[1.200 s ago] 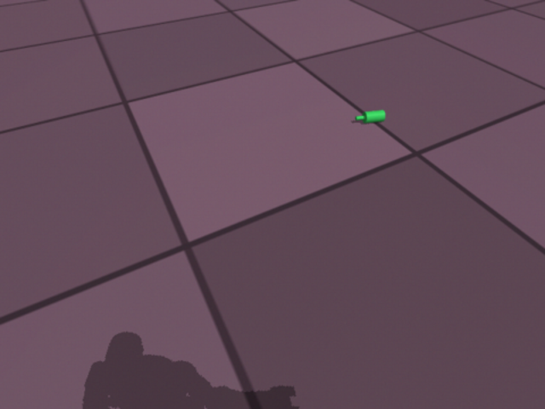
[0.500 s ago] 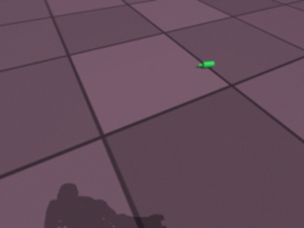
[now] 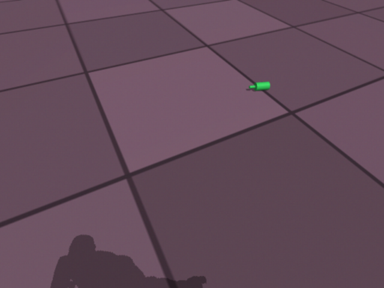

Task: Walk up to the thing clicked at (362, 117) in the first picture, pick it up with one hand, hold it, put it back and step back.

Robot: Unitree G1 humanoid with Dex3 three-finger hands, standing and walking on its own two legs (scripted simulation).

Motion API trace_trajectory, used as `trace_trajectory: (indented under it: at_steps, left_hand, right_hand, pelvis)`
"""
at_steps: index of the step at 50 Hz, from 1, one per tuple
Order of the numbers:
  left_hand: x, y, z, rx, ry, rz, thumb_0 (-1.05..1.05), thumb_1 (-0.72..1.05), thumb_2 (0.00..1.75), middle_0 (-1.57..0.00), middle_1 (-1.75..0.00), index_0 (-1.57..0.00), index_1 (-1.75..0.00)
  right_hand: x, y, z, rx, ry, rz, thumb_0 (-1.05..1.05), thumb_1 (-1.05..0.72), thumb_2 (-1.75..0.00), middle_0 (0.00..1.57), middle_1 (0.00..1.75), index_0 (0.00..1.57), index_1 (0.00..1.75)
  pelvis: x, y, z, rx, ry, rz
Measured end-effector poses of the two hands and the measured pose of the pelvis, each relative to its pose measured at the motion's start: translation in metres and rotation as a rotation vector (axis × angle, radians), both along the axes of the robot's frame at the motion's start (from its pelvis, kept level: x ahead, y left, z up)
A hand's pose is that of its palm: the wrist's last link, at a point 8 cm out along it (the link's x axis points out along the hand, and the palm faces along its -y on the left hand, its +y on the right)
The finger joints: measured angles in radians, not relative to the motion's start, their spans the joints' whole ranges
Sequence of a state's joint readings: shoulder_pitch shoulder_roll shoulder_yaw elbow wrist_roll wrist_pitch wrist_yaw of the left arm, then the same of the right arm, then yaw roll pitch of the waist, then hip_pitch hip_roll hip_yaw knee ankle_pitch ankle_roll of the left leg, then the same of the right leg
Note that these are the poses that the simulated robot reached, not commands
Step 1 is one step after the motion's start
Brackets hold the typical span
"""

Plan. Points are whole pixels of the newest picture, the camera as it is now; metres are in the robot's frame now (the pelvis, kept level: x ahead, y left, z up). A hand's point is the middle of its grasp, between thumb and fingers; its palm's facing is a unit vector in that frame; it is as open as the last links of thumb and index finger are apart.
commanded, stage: walk up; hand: left
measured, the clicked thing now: (258, 86) +1.93 -0.63 -0.74
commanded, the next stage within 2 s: none
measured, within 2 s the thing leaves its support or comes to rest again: neither
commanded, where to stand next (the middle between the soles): +1.64 -1.04 m, yaw +12 degrees
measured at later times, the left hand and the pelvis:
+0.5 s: hand (145, 283) +0.18 +0.12 -0.15, palm faces +0.12 -0.94 -0.32, open 7.3 cm; pelvis +0.17 -0.16 -0.01, yaw +3 degrees
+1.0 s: hand (179, 160) +0.55 +0.05 -0.14, palm faces +0.02 -0.95 -0.31, open 7.3 cm; pelvis +0.44 -0.24 -0.02, yaw +4 degrees
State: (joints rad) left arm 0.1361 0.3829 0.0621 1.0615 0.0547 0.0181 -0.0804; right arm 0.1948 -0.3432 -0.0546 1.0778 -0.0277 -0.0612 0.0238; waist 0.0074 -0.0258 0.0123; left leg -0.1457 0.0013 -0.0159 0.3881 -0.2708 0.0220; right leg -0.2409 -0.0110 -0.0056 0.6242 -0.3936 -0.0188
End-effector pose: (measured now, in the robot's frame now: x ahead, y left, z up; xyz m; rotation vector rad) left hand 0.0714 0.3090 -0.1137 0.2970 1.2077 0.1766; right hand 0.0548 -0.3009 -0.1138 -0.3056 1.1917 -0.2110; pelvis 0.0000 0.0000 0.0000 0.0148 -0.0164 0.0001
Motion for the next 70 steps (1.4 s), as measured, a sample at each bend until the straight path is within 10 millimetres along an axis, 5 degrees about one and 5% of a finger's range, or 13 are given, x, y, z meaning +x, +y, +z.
trace_trajectory:
  at_steps: [7,13,16,18,25,31,37,45,51,56,60,66,70]
  left_hand:
    - [0.052,0.001,0.016,0.034,-0.1,-0.01,0.0,0.91,0.9,-0.2,-0.3,-0.21,-0.3]
    - [0.107,-0.041,0.02,0.074,-0.143,-0.023,0.0,0.91,0.9,-0.2,-0.3,-0.2,-0.3]
    - [0.125,-0.073,0.014,0.091,-0.195,-0.005,0.0,0.91,0.9,-0.2,-0.3,-0.2,-0.3]
    - [0.122,-0.094,0.011,0.076,-0.207,0.034,0.0,0.91,0.9,-0.2,-0.3,-0.2,-0.3]
    - [0.098,-0.147,0.004,0.003,-0.029,0.141,0.0,0.91,0.9,-0.2,-0.3,-0.21,-0.3]
    - [0.12,-0.163,-0.018,-0.031,0.061,0.19,0.0,0.91,0.9,-0.2,-0.3,-0.21,-0.3]
    - [0.195,-0.173,-0.048,-0.052,0.096,0.172,0.01,0.91,0.9,-0.2,-0.3,-0.21,-0.3]
    - [0.364,-0.191,-0.019,-0.036,-0.073,0.032,0.01,0.91,0.9,-0.2,-0.3,-0.21,-0.3]
    - [0.484,-0.217,0.006,0.001,-0.19,-0.02,0.0,0.91,0.9,-0.2,-0.3,-0.2,-0.3]
    - [0.567,-0.259,0.012,0.054,-0.236,-0.028,0.0,0.91,0.9,-0.2,-0.3,-0.2,-0.3]
    - [0.592,-0.301,0.015,0.071,-0.252,0.013,0.0,0.91,0.9,-0.2,-0.3,-0.2,-0.3]
    - [0.581,-0.347,0.019,0.042,-0.106,0.1,0.0,0.91,0.9,-0.2,-0.3,-0.21,-0.3]
    - [0.584,-0.365,0.01,0.023,-0.03,0.14,0.0,0.91,0.9,-0.2,-0.3,-0.21,-0.3]
  right_hand:
    - [-0.017,-0.072,0.017,-0.118,0.045,-0.044,0.0,-0.9,-0.9,0.21,0.3,0.21,0.3]
    - [0.017,-0.153,0.009,-0.171,0.044,-0.061,0.01,-0.9,-0.9,0.21,0.3,0.2,0.3]
    - [0.056,-0.19,-0.009,-0.191,0.053,-0.029,0.01,-0.9,-0.9,0.21,0.3,0.2,0.3]
    - [0.091,-0.198,-0.013,-0.179,0.044,0.001,0.01,-0.9,-0.9,0.2,0.3,0.2,0.3]
    - [0.224,-0.182,0.015,-0.058,-0.128,0.134,0.01,-0.91,-0.9,0.2,0.3,0.2,0.3]
    - [0.313,-0.183,0.028,-0.073,-0.13,0.219,0.01,-0.9,-0.9,0.21,0.3,0.2,0.3]
    - [0.385,-0.198,0.024,-0.156,-0.172,0.217,0.0,-0.9,-0.9,0.21,0.3,0.2,0.3]
    - [0.4,-0.238,0.034,-0.164,-0.118,0.098,0.0,-0.9,-0.9,0.21,0.3,0.2,0.3]
    - [0.422,-0.291,0.024,-0.16,-0.001,0.069,0.01,-0.9,-0.9,0.21,0.3,0.2,0.3]
    - [0.478,-0.352,-0.007,-0.157,0.043,0.051,0.01,-0.9,-0.9,0.21,0.3,0.21,0.31]
    - [0.548,-0.379,-0.023,-0.141,0.041,0.074,0.01,-0.9,-0.9,0.21,0.3,0.2,0.3]
    - [0.664,-0.381,-0.001,-0.059,-0.098,0.154,0.01,-0.91,-0.9,0.2,0.3,0.2,0.3]
    - [0.722,-0.387,0.009,-0.053,-0.114,0.205,0.01,-0.9,-0.9,0.21,0.3,0.2,0.3]
  pelvis:
    - [0.028,-0.036,-0.005,0.02,-0.011,-0.001]
    - [0.074,-0.091,-0.021,0.029,-0.019,-0.006]
    - [0.096,-0.119,-0.035,-0.015,-0.03,0.024]
    - [0.11,-0.13,-0.033,-0.018,-0.035,0.039]
    - [0.169,-0.16,-0.007,-0.023,-0.03,0.044]
    - [0.233,-0.178,-0.011,-0.049,-0.015,0.07]
    - [0.305,-0.181,-0.031,0.0,-0.017,0.08]
    - [0.387,-0.208,-0.015,0.014,-0.035,0.075]
    - [0.453,-0.25,-0.017,0.027,-0.028,0.069]
    - [0.52,-0.299,-0.036,0.023,-0.005,0.082]
    - [0.559,-0.331,-0.037,0.012,-0.022,0.085]
    - [0.617,-0.36,-0.01,0.006,-0.016,0.07]
    - [0.658,-0.377,-0.007,-0.023,-0.008,0.08]
